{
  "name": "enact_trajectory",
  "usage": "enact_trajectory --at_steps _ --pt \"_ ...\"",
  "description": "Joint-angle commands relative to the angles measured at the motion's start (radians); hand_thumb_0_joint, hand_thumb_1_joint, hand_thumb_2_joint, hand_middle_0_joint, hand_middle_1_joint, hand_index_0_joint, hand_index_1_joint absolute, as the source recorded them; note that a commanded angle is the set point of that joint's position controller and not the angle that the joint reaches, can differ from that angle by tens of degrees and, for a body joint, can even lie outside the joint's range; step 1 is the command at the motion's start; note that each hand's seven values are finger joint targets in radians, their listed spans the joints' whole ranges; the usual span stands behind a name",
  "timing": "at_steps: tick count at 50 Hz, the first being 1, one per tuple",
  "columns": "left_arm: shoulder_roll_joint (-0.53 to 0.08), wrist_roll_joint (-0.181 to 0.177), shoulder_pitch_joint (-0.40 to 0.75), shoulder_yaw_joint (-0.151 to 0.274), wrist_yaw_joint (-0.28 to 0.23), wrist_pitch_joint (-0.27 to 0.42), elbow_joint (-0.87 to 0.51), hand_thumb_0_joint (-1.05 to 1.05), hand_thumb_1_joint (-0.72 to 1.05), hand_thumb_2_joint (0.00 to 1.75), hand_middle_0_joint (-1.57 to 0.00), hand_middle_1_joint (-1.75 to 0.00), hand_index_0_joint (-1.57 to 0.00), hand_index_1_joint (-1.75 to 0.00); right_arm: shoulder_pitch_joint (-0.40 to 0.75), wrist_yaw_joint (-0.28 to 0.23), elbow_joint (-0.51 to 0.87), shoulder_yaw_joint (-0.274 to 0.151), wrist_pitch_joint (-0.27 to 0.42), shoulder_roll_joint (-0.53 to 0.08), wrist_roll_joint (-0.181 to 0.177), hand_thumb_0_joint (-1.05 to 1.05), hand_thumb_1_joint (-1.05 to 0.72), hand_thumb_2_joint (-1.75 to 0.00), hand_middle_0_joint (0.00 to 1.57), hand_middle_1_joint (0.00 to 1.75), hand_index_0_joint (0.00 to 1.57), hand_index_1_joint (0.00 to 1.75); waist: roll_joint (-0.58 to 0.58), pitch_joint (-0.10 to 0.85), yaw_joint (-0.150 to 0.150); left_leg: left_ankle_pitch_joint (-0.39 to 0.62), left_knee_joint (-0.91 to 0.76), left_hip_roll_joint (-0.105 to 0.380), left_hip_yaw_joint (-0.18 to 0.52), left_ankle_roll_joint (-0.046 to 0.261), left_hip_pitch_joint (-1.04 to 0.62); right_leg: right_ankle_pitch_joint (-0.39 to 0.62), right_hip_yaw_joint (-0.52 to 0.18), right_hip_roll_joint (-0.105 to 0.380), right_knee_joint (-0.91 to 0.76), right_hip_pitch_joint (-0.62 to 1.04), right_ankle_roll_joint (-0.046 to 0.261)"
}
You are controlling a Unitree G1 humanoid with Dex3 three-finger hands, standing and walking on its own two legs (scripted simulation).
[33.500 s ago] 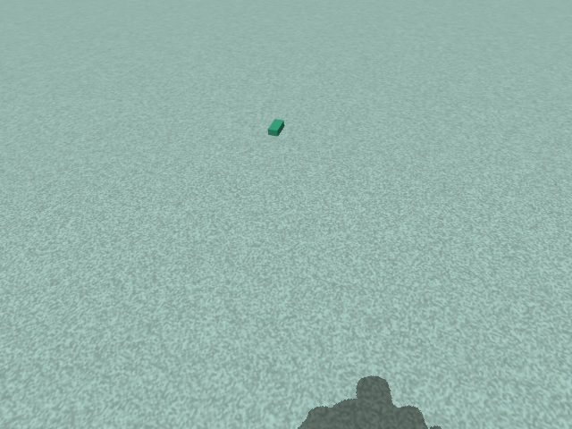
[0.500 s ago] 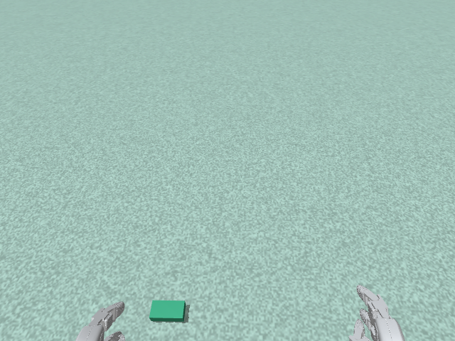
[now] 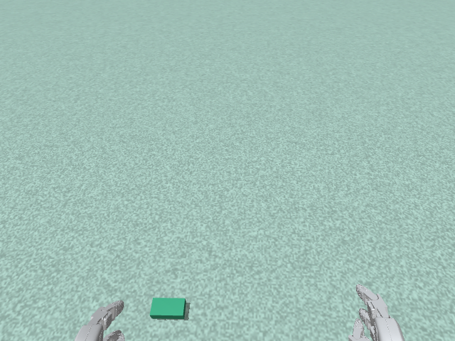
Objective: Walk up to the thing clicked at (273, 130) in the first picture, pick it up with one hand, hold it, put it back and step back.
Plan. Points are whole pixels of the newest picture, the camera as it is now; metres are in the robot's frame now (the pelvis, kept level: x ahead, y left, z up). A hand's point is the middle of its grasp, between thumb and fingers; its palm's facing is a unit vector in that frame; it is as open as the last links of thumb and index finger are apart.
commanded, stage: home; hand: left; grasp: from above
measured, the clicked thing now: (168, 308) +0.44 +0.24 -0.69
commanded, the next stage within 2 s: stand in 0.20 s
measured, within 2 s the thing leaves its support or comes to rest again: neither
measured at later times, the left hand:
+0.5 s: hand out of the picture +0.14 +0.22 -0.09, palm faces +0.03 -0.95 -0.32, open 7.4 cm
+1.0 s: hand out of the picture +0.02 +0.24 -0.10, palm faces +0.06 -0.94 -0.32, open 7.4 cm
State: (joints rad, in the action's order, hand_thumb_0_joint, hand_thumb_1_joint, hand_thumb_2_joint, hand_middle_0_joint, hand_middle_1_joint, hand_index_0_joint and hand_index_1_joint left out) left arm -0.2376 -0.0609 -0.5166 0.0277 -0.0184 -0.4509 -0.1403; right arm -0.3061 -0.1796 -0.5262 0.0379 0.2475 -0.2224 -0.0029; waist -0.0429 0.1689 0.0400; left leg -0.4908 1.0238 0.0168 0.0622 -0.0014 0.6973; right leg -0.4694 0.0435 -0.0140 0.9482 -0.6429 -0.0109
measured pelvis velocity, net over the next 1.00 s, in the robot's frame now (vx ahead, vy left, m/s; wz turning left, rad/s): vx -0.01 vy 0.00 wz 0.02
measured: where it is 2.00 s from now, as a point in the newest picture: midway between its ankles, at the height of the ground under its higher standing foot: outside the picture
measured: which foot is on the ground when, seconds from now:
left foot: down 0.00-1.00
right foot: down 0.00-1.00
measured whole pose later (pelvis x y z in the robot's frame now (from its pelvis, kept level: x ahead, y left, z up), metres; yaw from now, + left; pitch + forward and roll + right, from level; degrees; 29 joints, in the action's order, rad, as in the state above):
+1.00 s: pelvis -0.01 +0.00 +0.06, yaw +1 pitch -5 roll +0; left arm -0.28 0.03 -0.21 0.04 -0.02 -0.02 1.07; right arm -0.17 -0.01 -1.07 -0.03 0.00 -0.28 0.03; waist -0.02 -0.06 -0.02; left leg -0.21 0.45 -0.03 0.04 0.01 0.16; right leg -0.22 0.03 0.03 0.44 -0.13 -0.02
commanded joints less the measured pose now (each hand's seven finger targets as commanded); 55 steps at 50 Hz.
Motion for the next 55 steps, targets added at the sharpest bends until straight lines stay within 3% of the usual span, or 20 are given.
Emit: enact_trajectory --at_steps 1,3,10,14,15,16,17,18,20,22,26,29,31,33,37,38,41,46,50,55 --pt "-0.106 0.009 0.038 0.060 -0.012 0.052 -0.192 0.00 0.90 0.90 -0.20 -0.30 -0.20 -0.30 0.073 -0.017 0.160 -0.058 0.054 -0.128 -0.005 0.00 -0.90 -0.90 0.20 0.30 0.20 0.30 -0.004 0.045 0.003 0.180 -0.185 -0.013 -0.001 0.016 -0.082 0.150 0.017 -0.017 -0.151 0.023 0.017" --pt "-0.102 0.009 0.028 0.061 -0.011 0.052 -0.175 0.00 0.90 0.90 -0.20 -0.30 -0.20 -0.30 0.080 -0.016 0.162 -0.057 0.053 -0.127 -0.005 0.00 -0.90 -0.90 0.20 0.30 0.20 0.30 0.003 0.022 0.000 0.134 -0.190 -0.015 -0.004 0.018 -0.064 0.108 0.015 -0.015 -0.162 0.017 0.016" --pt "-0.103 0.008 0.024 0.056 -0.011 0.055 -0.199 0.00 0.90 0.90 -0.20 -0.30 -0.20 -0.30 0.067 -0.014 0.166 -0.062 0.050 -0.128 -0.006 0.00 -0.90 -0.90 0.20 0.30 0.20 0.30 -0.020 0.074 0.004 0.227 -0.180 -0.010 -0.003 0.013 -0.103 0.186 0.020 -0.019 -0.139 0.034 0.020" --pt "-0.107 0.006 0.046 0.063 -0.011 0.056 -0.194 0.00 0.90 0.90 -0.20 -0.30 -0.20 -0.30 0.073 -0.016 0.164 -0.059 0.050 -0.127 -0.008 0.00 -0.90 -0.90 0.20 0.30 0.20 0.30 0.009 0.042 0.007 0.166 -0.175 -0.018 -0.013 0.021 -0.075 0.142 0.011 -0.013 -0.164 0.026 0.014" --pt "-0.179 0.128 0.334 0.061 -0.046 0.264 0.157 0.00 0.90 0.90 -0.20 -0.30 -0.20 -0.30 0.144 0.044 -0.079 -0.097 -0.065 -0.226 0.114 0.00 -0.90 -0.90 0.20 0.30 0.20 0.30 0.061 -0.175 -0.071 0.359 -0.258 0.012 0.038 0.059 -0.083 0.158 -0.070 0.080 -0.212 0.243 0.040" --pt "-0.195 0.133 0.253 0.080 -0.040 0.330 0.337 0.00 0.90 0.90 -0.20 -0.30 -0.20 -0.30 0.145 0.073 -0.095 -0.111 -0.105 -0.235 0.116 0.00 -0.90 -0.90 0.20 0.30 0.20 0.30 0.103 -0.079 -0.068 0.361 -0.254 0.001 0.003 0.075 -0.159 0.159 -0.137 0.093 -0.236 0.260 0.075" --pt "-0.205 0.138 0.249 0.078 -0.033 0.363 0.379 0.00 0.90 0.90 -0.20 -0.30 -0.20 -0.30 0.134 0.090 -0.097 -0.105 -0.122 -0.232 0.119 0.00 -0.90 -0.90 0.20 0.30 0.20 0.30 0.114 -0.055 -0.054 0.371 -0.260 0.006 0.006 0.077 -0.207 0.182 -0.170 0.103 -0.238 0.245 0.090" --pt "-0.202 0.138 0.269 0.071 -0.027 0.380 0.407 0.00 0.90 0.90 -0.20 -0.30 -0.20 -0.30 0.123 0.104 -0.095 -0.105 -0.135 -0.235 0.120 0.00 -0.90 -0.90 0.20 0.30 0.20 0.30 0.071 -0.089 -0.042 0.358 -0.290 0.005 0.028 0.070 -0.208 0.191 -0.147 0.078 -0.237 0.212 0.087" --pt "-0.201 0.125 0.287 0.061 -0.020 0.406 0.486 0.00 0.90 0.90 -0.20 -0.30 -0.20 -0.30 0.132 0.135 -0.132 -0.101 -0.143 -0.211 0.073 0.00 -0.90 -0.90 0.20 0.30 0.20 0.30 0.008 -0.049 -0.069 0.338 -0.341 0.011 0.046 0.076 -0.277 0.230 -0.117 0.091 -0.224 0.294 0.060" --pt "-0.193 0.113 0.291 0.067 -0.019 0.412 0.575 0.00 0.90 0.90 -0.20 -0.30 -0.20 -0.30 0.158 0.149 -0.160 -0.108 -0.151 -0.217 0.055 0.00 -0.90 -0.90 0.20 0.30 0.20 0.30 0.039 -0.032 -0.077 0.387 -0.346 0.014 0.042 0.067 -0.336 0.282 -0.118 0.091 -0.251 0.294 0.056" --pt "-0.196 0.108 0.331 0.067 -0.026 0.441 0.722 0.00 0.90 0.90 -0.20 -0.30 -0.20 -0.30 0.169 0.158 -0.229 -0.116 -0.172 -0.214 0.051 0.00 -0.90 -0.90 0.20 0.30 0.20 0.30 0.039 -0.023 -0.069 0.420 -0.384 0.019 0.054 0.065 -0.396 0.339 -0.112 0.102 -0.308 0.358 0.037" --pt "-0.195 0.109 0.362 0.065 -0.027 0.453 0.805 0.00 0.90 0.90 -0.20 -0.30 -0.20 -0.30 0.166 0.156 -0.271 -0.115 -0.190 -0.214 0.054 0.00 -0.90 -0.90 0.20 0.30 0.20 0.30 0.062 -0.095 -0.058 0.356 -0.442 0.022 0.062 0.064 -0.411 0.279 -0.116 0.105 -0.371 0.343 0.039" --pt "-0.187 0.103 0.359 0.061 -0.029 0.454 0.857 0.00 0.90 0.90 -0.20 -0.30 -0.20 -0.30 0.173 0.153 -0.301 -0.117 -0.194 -0.231 0.055 0.00 -0.90 -0.90 0.20 0.30 0.20 0.30 0.016 -0.115 -0.065 0.378 -0.501 0.045 0.101 0.067 -0.423 0.283 -0.090 0.089 -0.375 0.367 0.032" --pt "-0.182 0.100 0.343 0.056 -0.028 0.454 0.912 0.00 0.90 0.90 -0.20 -0.30 -0.20 -0.30 0.190 0.152 -0.325 -0.118 -0.200 -0.240 0.053 0.00 -0.90 -0.90 0.20 0.30 0.20 0.30 -0.014 -0.151 -0.070 0.304 -0.565 0.060 0.130 0.071 -0.421 0.238 -0.082 0.082 -0.416 0.381 0.027" --pt "-0.207 0.097 0.344 0.057 -0.026 0.464 1.004 0.00 0.90 0.90 -0.20 -0.30 -0.20 -0.30 0.180 0.148 -0.381 -0.114 -0.211 -0.235 0.043 0.00 -0.90 -0.90 0.20 0.30 0.20 0.30 0.037 -0.167 -0.058 0.321 -0.595 0.047 0.098 0.052 -0.468 0.278 -0.105 0.108 -0.500 0.441 0.032" --pt "-0.212 0.097 0.345 0.055 -0.025 0.465 1.019 0.00 0.90 0.90 -0.20 -0.30 -0.20 -0.30 0.174 0.147 -0.395 -0.114 -0.212 -0.236 0.041 0.00 -0.90 -0.90 0.20 0.30 0.20 0.30 0.037 -0.168 -0.054 0.347 -0.605 0.046 0.094 0.049 -0.489 0.291 -0.106 0.110 -0.515 0.442 0.032" --pt "-0.215 0.096 0.355 0.051 -0.025 0.465 1.067 0.00 0.90 0.90 -0.20 -0.30 -0.20 -0.30 0.186 0.147 -0.424 -0.113 -0.220 -0.246 0.038 0.00 -0.90 -0.90 0.20 0.30 0.20 0.30 0.012 -0.215 -0.053 0.227 -0.669 0.053 0.109 0.045 -0.468 0.237 -0.097 0.103 -0.553 0.460 0.024" --pt "-0.231 0.094 0.360 0.047 -0.024 0.468 1.129 0.00 0.90 0.90 -0.20 -0.30 -0.20 -0.30 0.181 0.149 -0.468 -0.113 -0.227 -0.250 0.030 0.00 -0.90 -0.90 0.20 0.30 0.20 0.30 0.026 -0.213 -0.049 0.249 -0.699 0.055 0.103 0.036 -0.505 0.239 -0.102 0.113 -0.601 0.494 0.022" --pt "-0.234 0.095 0.363 0.043 -0.023 0.467 1.165 0.00 0.90 0.90 -0.20 -0.30 -0.20 -0.30 0.195 0.151 -0.490 -0.110 -0.232 -0.249 0.030 0.00 -0.90 -0.90 0.20 0.30 0.20 0.30 0.020 -0.236 -0.051 0.206 -0.723 0.058 0.108 0.031 -0.493 0.213 -0.094 0.110 -0.621 0.495 0.015" --pt "-0.236 0.094 0.368 0.040 -0.021 0.470 1.193 0.00 0.90 0.90 -0.20 -0.30 -0.20 -0.30 0.195 0.154 -0.512 -0.105 -0.232 -0.252 0.028 0.00 -0.90 -0.90 0.20 0.30 0.20 0.30 0.032 -0.227 -0.053 0.256 -0.725 0.060 0.101 0.031 -0.515 0.230 -0.100 0.120 -0.647 0.513 0.016"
